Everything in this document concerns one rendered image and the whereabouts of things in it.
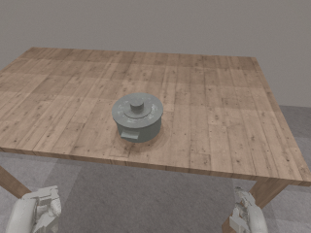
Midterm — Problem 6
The left robot hand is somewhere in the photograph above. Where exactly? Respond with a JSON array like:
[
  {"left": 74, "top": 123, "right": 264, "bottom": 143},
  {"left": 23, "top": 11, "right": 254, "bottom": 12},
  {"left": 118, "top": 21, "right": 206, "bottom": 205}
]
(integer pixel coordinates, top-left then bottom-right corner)
[{"left": 5, "top": 185, "right": 61, "bottom": 233}]

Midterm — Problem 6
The table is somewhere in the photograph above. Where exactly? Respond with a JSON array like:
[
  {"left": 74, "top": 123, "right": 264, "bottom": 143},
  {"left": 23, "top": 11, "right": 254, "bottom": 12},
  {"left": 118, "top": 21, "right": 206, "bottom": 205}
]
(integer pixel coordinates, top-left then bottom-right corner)
[{"left": 0, "top": 47, "right": 311, "bottom": 233}]

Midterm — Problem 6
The knob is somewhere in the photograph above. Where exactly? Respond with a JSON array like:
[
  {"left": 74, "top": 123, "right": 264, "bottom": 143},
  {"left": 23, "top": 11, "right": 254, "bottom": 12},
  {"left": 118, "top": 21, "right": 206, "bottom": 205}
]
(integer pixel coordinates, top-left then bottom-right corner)
[{"left": 129, "top": 97, "right": 144, "bottom": 111}]

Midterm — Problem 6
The right robot hand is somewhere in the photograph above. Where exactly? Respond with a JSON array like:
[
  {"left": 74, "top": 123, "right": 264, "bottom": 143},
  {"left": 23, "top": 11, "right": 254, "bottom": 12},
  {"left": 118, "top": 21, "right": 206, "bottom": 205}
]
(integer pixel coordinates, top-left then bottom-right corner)
[{"left": 229, "top": 186, "right": 268, "bottom": 233}]

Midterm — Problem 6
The pot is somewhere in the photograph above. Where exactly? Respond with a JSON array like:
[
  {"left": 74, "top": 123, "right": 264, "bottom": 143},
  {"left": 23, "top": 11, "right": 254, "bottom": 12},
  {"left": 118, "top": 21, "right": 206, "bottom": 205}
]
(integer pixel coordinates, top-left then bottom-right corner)
[{"left": 117, "top": 118, "right": 161, "bottom": 143}]

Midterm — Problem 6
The lid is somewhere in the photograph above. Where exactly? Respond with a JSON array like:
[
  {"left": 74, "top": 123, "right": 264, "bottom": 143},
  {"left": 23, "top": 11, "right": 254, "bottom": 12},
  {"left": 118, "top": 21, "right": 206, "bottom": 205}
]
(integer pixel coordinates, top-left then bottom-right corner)
[{"left": 112, "top": 92, "right": 163, "bottom": 130}]

